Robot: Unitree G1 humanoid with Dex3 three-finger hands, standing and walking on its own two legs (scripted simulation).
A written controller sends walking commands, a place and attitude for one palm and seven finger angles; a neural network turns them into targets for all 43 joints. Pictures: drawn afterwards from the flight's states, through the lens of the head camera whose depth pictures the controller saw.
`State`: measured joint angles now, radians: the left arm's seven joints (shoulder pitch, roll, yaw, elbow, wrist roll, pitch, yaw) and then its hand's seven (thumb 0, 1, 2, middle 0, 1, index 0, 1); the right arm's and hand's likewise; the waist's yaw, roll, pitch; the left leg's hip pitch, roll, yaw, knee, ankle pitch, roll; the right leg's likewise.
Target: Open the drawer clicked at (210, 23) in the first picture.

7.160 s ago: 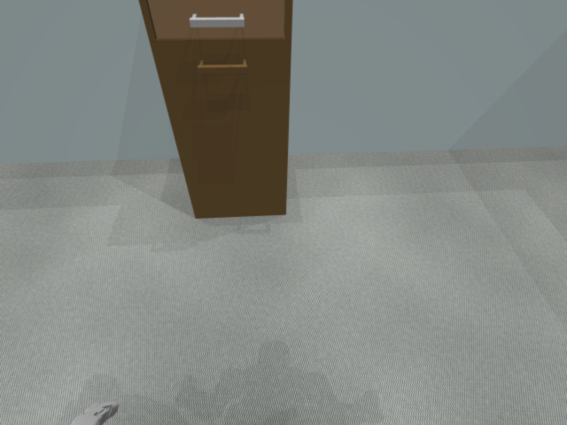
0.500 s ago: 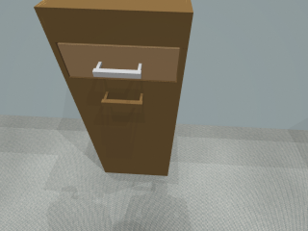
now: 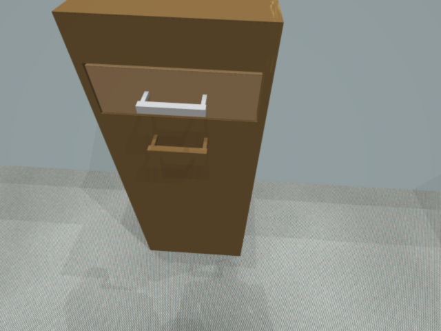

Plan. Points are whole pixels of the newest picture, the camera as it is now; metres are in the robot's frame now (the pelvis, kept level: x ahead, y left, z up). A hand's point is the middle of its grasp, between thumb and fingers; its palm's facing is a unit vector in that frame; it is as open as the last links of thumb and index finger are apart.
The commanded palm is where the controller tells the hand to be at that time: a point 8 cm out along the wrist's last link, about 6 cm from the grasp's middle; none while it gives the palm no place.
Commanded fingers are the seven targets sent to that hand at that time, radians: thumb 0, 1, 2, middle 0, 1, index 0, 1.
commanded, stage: come to a stop and stand still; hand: left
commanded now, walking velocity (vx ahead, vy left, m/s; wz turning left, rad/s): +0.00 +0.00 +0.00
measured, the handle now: (173, 103) +0.55 +0.15 +0.12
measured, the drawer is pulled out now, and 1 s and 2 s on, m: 0.00 0.00 0.00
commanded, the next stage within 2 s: look again from close up in 0.02 s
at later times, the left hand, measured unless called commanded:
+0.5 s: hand out of the picture +0.00 +0.19 -0.18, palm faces +0.02 -0.98 -0.22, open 7.3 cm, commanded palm none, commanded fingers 0.00 0.90 0.90 -0.20 -0.30 -0.20 -0.30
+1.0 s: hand out of the picture -0.06 +0.15 -0.18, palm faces +0.03 -0.99 -0.15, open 7.4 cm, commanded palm none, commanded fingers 0.00 0.90 0.90 -0.20 -0.30 -0.20 -0.30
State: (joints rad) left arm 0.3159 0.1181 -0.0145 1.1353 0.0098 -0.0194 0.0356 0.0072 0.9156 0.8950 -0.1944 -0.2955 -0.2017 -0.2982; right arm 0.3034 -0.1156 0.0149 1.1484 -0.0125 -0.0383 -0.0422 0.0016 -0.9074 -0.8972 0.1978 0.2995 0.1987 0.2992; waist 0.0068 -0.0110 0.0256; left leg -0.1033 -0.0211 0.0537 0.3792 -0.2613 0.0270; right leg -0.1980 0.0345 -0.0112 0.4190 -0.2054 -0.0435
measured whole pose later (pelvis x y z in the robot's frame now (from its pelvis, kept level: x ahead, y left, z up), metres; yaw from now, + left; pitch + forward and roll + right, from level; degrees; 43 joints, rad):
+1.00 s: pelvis -0.01 +0.00 -0.01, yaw -1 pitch -2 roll +1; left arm 0.41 0.12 0.01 1.11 0.03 0.00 0.01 0.00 0.91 0.90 -0.19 -0.30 -0.20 -0.30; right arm 0.37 -0.15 -0.01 1.11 -0.03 0.00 -0.03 0.00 -0.91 -0.90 0.20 0.30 0.20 0.30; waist 0.00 -0.01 0.01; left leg -0.17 -0.01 0.07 0.53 -0.33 0.03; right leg -0.27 0.03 -0.01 0.56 -0.25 -0.05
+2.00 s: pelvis +0.01 -0.02 -0.01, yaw -1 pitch -1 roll -1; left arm 0.34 0.12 0.01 1.08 0.01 -0.01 0.02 0.01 0.92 0.89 -0.20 -0.30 -0.20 -0.30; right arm 0.34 -0.13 0.00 1.15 -0.02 0.00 -0.02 0.00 -0.91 -0.90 0.20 0.30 0.20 0.30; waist 0.00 -0.03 0.01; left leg -0.23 0.03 0.05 0.54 -0.28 0.01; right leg -0.18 0.03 -0.06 0.49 -0.29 -0.04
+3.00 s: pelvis -0.03 +0.03 +0.00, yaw -4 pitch -3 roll -1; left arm 0.43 0.13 0.01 1.09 0.04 0.05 0.03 0.00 0.91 0.90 -0.19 -0.30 -0.20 -0.30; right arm 0.32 -0.15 -0.03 1.11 -0.02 0.02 -0.03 0.00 -0.91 -0.90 0.20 0.30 0.20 0.30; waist 0.00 -0.01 0.01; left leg -0.20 -0.04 0.13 0.40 -0.16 0.10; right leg -0.26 -0.04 -0.03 0.62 -0.36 0.00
